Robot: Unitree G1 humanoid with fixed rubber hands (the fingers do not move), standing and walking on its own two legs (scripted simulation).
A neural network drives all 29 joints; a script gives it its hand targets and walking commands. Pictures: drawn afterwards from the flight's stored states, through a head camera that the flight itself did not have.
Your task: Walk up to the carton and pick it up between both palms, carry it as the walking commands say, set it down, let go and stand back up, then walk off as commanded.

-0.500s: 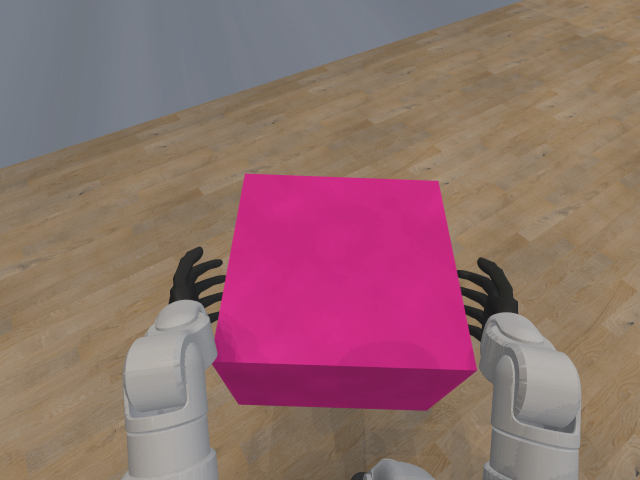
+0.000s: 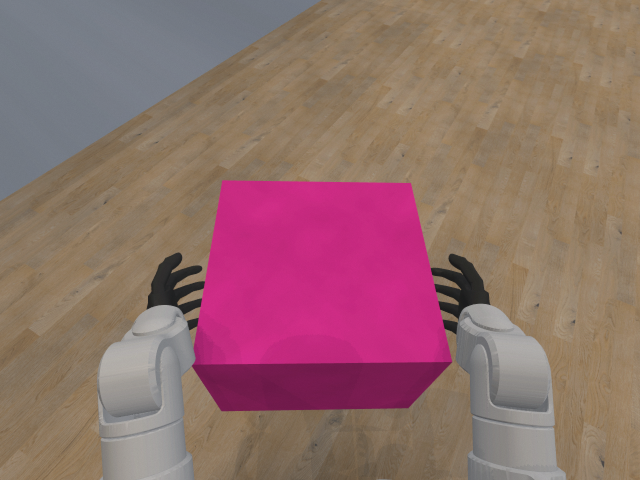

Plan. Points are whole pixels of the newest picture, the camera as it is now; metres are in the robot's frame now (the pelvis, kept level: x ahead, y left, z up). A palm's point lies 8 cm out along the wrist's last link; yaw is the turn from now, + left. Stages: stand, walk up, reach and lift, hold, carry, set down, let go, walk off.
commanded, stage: carry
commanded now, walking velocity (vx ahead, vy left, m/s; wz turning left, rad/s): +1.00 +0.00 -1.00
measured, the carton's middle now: (316, 296) +0.35 +0.02 -0.01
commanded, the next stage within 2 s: none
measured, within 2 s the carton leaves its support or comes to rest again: neither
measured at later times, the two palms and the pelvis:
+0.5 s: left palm (304, 125) +0.67 +0.05 +0.06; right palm (499, 172) +0.54 -0.27 +0.07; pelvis +0.36 -0.02 -0.01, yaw -30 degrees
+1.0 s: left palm (430, 58) +0.99 -0.25 +0.04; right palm (575, 114) +0.76 -0.51 +0.04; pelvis +0.69 -0.20 +0.00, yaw -49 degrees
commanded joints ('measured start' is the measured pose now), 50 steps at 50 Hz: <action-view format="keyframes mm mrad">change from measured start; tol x64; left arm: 1 -521 -870 -757 -60 -393 15 -445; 50 -597 -904 -858 -301 -472 2 -431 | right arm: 1 -504 859 743 -89 434 60 271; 50 -453 833 622 -231 463 0 262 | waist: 1 -30 381 -222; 7 24 -354 -161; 20 -62 567 -386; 50 -66 129 -348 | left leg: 1 449 326 -260 -366 129 98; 8 -523 -135 -241 791 -360 -10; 16 -325 -124 -288 26 -225 -3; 20 839 201 -484 -256 292 135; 35 341 30 91 179 1249 47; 40 -519 -143 -402 1183 -259 8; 50 661 -117 -190 -107 188 21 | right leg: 1 -150 -110 25 -268 51 -10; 13 914 -258 478 -560 769 -250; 28 -629 -73 78 153 24 -4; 36 561 169 -158 -518 513 -73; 39 925 -261 838 -653 760 -369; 50 -408 21 228 -399 18 -54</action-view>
